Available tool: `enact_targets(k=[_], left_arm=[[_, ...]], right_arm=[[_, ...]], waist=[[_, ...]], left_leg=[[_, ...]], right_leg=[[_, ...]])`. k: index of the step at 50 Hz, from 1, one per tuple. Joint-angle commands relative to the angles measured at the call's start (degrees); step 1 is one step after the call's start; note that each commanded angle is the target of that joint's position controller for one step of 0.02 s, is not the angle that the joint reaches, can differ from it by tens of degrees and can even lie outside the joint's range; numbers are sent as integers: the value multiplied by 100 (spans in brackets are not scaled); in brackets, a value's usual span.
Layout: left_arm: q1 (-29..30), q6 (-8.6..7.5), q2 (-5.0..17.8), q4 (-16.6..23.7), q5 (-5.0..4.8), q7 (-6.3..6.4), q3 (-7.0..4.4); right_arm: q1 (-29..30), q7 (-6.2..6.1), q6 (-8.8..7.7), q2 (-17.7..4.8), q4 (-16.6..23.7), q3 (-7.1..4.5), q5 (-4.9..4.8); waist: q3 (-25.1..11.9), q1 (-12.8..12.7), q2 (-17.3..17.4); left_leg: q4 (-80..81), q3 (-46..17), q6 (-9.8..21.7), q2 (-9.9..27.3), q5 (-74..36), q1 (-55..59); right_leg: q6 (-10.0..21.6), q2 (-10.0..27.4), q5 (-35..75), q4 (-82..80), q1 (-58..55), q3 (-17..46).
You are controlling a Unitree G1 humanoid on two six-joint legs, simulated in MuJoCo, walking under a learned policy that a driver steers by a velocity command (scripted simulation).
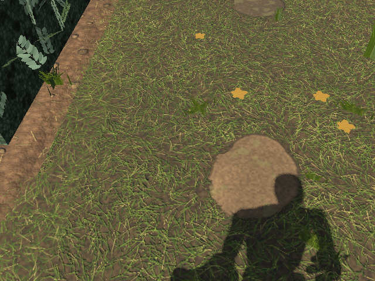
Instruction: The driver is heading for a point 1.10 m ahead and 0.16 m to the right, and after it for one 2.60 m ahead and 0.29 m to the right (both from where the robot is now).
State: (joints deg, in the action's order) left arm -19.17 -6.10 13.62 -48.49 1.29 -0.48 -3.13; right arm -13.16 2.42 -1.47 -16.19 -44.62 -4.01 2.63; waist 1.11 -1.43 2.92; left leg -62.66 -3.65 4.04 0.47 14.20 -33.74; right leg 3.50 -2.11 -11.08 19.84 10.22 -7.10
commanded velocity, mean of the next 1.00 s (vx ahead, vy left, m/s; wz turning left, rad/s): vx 0.45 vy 0.00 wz -0.28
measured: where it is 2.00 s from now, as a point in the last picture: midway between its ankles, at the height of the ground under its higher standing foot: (226, 259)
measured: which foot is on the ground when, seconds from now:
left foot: up 0.00-0.24, down 0.26-0.80, up 0.82-1.00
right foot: down 0.00-0.28, up 0.30-0.76, down 0.78-1.00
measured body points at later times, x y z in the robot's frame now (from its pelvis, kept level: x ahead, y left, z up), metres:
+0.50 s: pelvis +0.27 +0.05 +0.00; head +0.29 +0.06 +0.45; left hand +0.35 +0.30 -0.14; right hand +0.29 -0.22 -0.13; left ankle +0.25 +0.12 -0.74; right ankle +0.29 -0.10 -0.66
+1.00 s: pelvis +0.49 -0.04 -0.01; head +0.54 -0.08 +0.44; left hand +0.67 +0.18 -0.13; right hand +0.51 -0.33 -0.14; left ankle +0.57 +0.11 -0.66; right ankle +0.51 -0.09 -0.74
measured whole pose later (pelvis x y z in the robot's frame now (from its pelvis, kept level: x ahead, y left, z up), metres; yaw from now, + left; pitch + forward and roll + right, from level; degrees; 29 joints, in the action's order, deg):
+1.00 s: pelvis +0.49 -0.04 -0.01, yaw -23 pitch +1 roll +1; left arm -13.7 -1.5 15.1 -48.6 0.2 -0.3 -4.0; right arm -9.1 -0.8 -1.9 -14.0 -45.7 -2.4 1.9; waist 6.0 -0.4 1.0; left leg -66.1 -1.6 -2.2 4.9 19.5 -33.0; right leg 8.4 -7.5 -8.7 23.7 15.4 -0.9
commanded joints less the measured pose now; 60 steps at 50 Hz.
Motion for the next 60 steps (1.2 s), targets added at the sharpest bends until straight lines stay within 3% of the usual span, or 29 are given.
enact_targets(k=[1, 5, 9, 11, 12, 13, 14, 15, 16, 17, 18, 20, 23, 28, 33, 36, 38, 39, 40, 41, 42, 43, 44, 45, 46, 47, 50, 55, 60], left_arm=[[-107, -140, 421, 146, -13, -50, -41], [-395, -86, 545, -52, -70, -55, -41], [-909, 23, 726, -342, -53, -17, -54], [-969, 103, 810, -453, -43, 16, -55], [-942, 136, 828, -496, -72, 23, -48], [-916, 134, 726, -452, -110, 25, -7], [-907, 107, 246, -108, -211, -4, 129], [-1204, 144, 263, -129, -246, 27, 79], [-786, 205, 641, -159, -144, 62, -42], [-488, 196, 490, -108, -138, 26, -29], [-418, 229, 375, -153, -128, 5, -30], [-535, 388, 237, -247, 27, -76, -49], [-206, 509, 120, -114, 46, -170, -80], [853, 520, 29, 282, 50, -256, -24], [1739, 508, 86, 649, 83, -350, 47], [1617, 508, 210, 684, 100, -309, -5], [768, 473, 402, 466, 95, -251, -116], [-107, 406, 591, 182, 157, -183, -225], [-641, 385, 1243, 108, 222, -82, -419], [-293, 424, 1732, 287, 45, -65, -521], [-343, 471, 1619, 274, -99, -24, -510], [-51, 461, 1331, 239, -119, 34, -435], [217, 455, 1004, 257, -126, 51, -348], [431, 452, 806, 285, -171, 69, -287], [589, 445, 696, 337, -168, 69, -235], [544, 407, 715, 345, -158, 50, -223], [371, 342, 907, 314, -94, 29, -246], [129, 363, 557, 133, -56, 94, -43], [130, 380, 636, -36, 48, 196, 23]], right_arm=[[18, 69, -26, 30, 329, 79, 8], [989, 144, -97, 174, 573, 235, -34], [1504, 77, -137, 47, 719, 245, -46], [1201, 7, -195, -17, 623, 212, -21], [512, -44, -262, -99, 381, 157, 15], [-466, -122, -342, -392, 59, 45, 116], [-1395, -230, -377, -994, -23, -105, 247], [-1445, -256, -287, -1161, -93, -181, 36], [-1008, -251, -254, -785, -47, -93, -58], [-584, -228, -294, -425, -40, 6, -91], [-331, -208, -336, -187, -56, 63, -99], [-215, -239, -421, -6, -153, 110, -130], [-427, -266, -555, -78, -326, 73, -185], [-743, -296, -557, -40, -576, 88, -153], [-1135, -370, -503, -344, -802, 24, -142], [-1173, -424, -401, -531, -890, -15, -120], [-1119, -438, -283, -736, -890, -73, -102], [-1071, -425, -238, -764, -841, -78, -128], [-1225, -391, -254, -403, -598, 7, -220], [-1198, -327, -295, -216, -227, 16, -274], [-610, -327, -322, -457, -136, -9, -221], [-434, -334, -366, -308, -81, 52, -283], [-479, -358, -366, -274, -168, 55, -241], [-475, -364, -278, -290, -156, 41, -115], [-626, -350, -155, -262, -187, 42, -34], [-652, -338, -48, -229, -169, 40, -8], [-671, -325, 98, -113, -154, 71, -73], [-184, -291, 157, -85, -155, 125, -119], [132, -302, 181, -145, -194, 155, -193]], waist=[[142, 195, -666], [211, 5, -689], [320, -163, -712], [189, 19, -761], [-147, 359, -630], [-784, 724, -434], [-1720, 993, 487], [-2086, 849, 1080], [-1226, 723, 292], [-577, 548, 162], [-245, 376, 81], [0, 115, 234], [93, -10, 122], [392, 91, 113], [553, 304, 69], [341, 174, 165], [-217, -204, 236], [-679, -597, -28], [-1319, -678, -821], [-1810, -325, -1692], [-1541, -459, -664], [-884, -282, -496], [-421, -31, -132], [-250, 154, -132], [-314, 298, -208], [-394, 340, -225], [-597, 376, -344], [-490, 149, -674], [-237, -2, -708]], left_leg=[[565, -125, -79, 200, -583, -525], [2067, 560, -133, 237, -1272, 95], [2767, 785, 3, 150, -758, 337], [3159, 847, 127, -91, -323, 916], [3616, 883, 234, -253, -476, 1845], [3638, 505, 411, 72, -516, 3323], [3825, -1532, 801, 1873, 175, 5052], [4541, -3240, 1226, 2675, 247, 5316], [4609, -2510, 1051, 2359, 286, 4639], [4810, -1733, 883, 2071, -61, 3881], [5046, -1153, 660, 1805, -376, 3305], [5272, -409, 434, 1494, -873, 2712], [5422, 199, 456, 1426, -1676, 2724], [5459, 1059, 434, 1248, -2090, 2777], [5303, 1494, 371, 1461, -2640, 3354], [4436, 1767, 268, 1533, -4689, 3910], [2888, 1872, 223, 1521, -5635, 3947], [1458, 1953, 57, 1367, -4889, 3368], [-545, 1977, -219, 972, -2275, 1683], [-2348, 1146, -546, -340, 1946, -164], [-2324, 246, -518, 49, 1447, -558], [-2027, 267, -497, 267, 958, -579], [-1465, 258, -496, 440, 773, -322], [-1086, 215, -537, 514, 728, -71], [-850, 209, -587, 511, 676, 236], [-678, 240, -634, 452, 644, 374], [-175, 360, -679, 354, 231, 394], [1027, 407, -527, 413, -573, 419], [1949, 382, -332, 194, -392, 873]], right_leg=[[768, 1538, 1082, -1244, -140, 1145], [620, 1287, 1619, -1203, -44, 563], [633, 1574, 2186, -884, -729, 728], [597, 1589, 3226, -234, -976, 782], [506, 1414, 3698, 608, -871, 640], [387, 1159, 3055, 1743, -160, 497], [175, 667, 594, 3674, 1424, 181], [126, 28, -1907, 4957, 2559, 428], [188, 384, -1535, 5197, 2924, 890], [192, 564, -1078, 5007, 2883, 940], [159, 694, -806, 4735, 2651, 935], [50, 770, -566, 4549, 2303, 910], [-21, 777, -81, 4545, 2633, 853], [-79, 778, 1002, 3379, 3016, 635], [192, 609, 1005, 2010, 2608, 102], [511, 210, 216, 1727, 2100, -218], [791, -235, -357, 1521, 1087, -321], [967, -343, -101, 1021, -101, -113], [1416, 1015, -46, 869, -1710, 1698], [2301, 2411, 1863, 106, -2650, 4778], [2175, 2248, 2992, 69, -2425, 4035], [2024, 2129, 3819, 149, -1737, 3184], [1678, 1761, 4200, 82, -1019, 2601], [1457, 1439, 4244, 2, -551, 2244], [1340, 1265, 4338, -67, -264, 2006], [1283, 1172, 4671, -52, -146, 1922], [1131, 1019, 5204, -43, -98, 1604], [615, 952, 4642, -259, -380, 1231], [615, 1226, 4347, -230, -601, 1030]])
Keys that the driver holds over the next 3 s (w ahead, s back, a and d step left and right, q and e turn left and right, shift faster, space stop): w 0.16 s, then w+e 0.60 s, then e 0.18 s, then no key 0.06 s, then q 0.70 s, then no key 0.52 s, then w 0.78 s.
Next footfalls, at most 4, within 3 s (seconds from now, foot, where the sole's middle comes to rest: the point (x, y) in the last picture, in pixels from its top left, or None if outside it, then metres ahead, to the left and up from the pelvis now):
0.26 left None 0.29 0.12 -0.78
0.78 right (236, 263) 0.55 -0.10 -0.78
1.36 left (203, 232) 0.67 0.02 -0.78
1.82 right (258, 235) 0.66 -0.19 -0.78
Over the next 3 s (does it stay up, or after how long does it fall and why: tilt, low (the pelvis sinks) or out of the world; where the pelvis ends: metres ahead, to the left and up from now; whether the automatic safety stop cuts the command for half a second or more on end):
stays up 0.84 -0.10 -0.03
